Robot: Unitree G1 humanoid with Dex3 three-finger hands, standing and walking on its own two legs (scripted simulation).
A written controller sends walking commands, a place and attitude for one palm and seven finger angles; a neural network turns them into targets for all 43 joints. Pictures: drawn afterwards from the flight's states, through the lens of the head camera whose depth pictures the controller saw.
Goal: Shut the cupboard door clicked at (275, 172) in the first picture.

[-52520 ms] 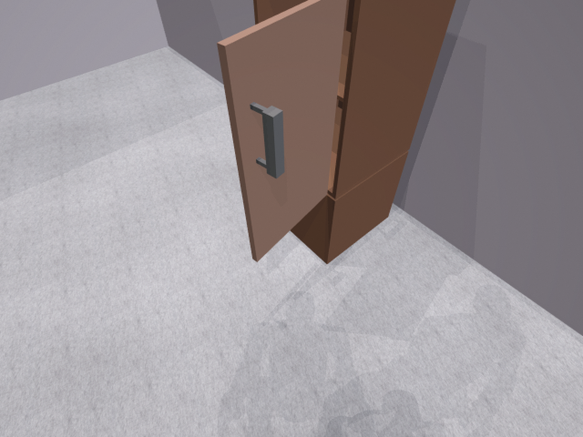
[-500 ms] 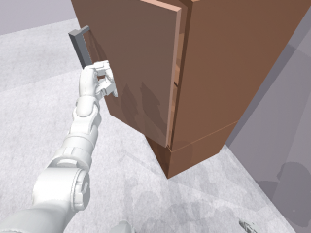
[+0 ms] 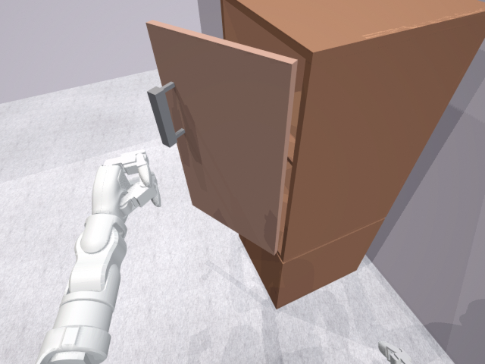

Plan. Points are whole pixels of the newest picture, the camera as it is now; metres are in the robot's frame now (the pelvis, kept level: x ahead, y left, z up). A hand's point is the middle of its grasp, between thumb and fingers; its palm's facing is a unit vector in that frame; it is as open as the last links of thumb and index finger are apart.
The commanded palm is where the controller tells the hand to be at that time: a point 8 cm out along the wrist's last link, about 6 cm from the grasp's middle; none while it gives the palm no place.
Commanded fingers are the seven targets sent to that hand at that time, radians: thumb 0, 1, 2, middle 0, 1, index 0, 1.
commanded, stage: draw the hand back to the body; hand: left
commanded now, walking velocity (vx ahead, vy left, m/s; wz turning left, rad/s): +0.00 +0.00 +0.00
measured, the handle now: (169, 114) +0.64 +0.19 +0.08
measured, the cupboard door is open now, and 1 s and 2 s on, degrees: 30 30 30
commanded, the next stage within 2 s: step back with the hand held close in 1.10 s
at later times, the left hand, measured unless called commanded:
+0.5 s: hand (52, 239) +0.24 +0.24 +0.17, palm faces +0.34 -0.89 -0.31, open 4.4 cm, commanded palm +0.19 +0.28 +0.18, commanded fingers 0.00 0.90 0.90 -0.47 -0.60 -0.47 -0.60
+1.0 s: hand (29, 261) +0.21 +0.25 +0.17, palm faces +0.46 -0.79 -0.41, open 7.3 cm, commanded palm +0.16 +0.29 +0.20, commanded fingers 0.00 0.90 0.90 -0.20 -0.30 -0.20 -0.30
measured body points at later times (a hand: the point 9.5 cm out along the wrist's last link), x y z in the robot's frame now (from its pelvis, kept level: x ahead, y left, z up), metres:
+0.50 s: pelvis +0.00 +0.01 +0.03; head -0.01 -0.02 +0.48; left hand +0.22 +0.29 +0.19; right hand +0.19 -0.19 -0.07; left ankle +0.06 +0.11 -0.71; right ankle -0.06 -0.11 -0.71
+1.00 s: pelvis +0.02 -0.01 +0.03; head +0.01 -0.05 +0.47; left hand +0.18 +0.29 +0.20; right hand +0.23 -0.23 -0.07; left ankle +0.06 +0.11 -0.71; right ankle -0.06 -0.11 -0.71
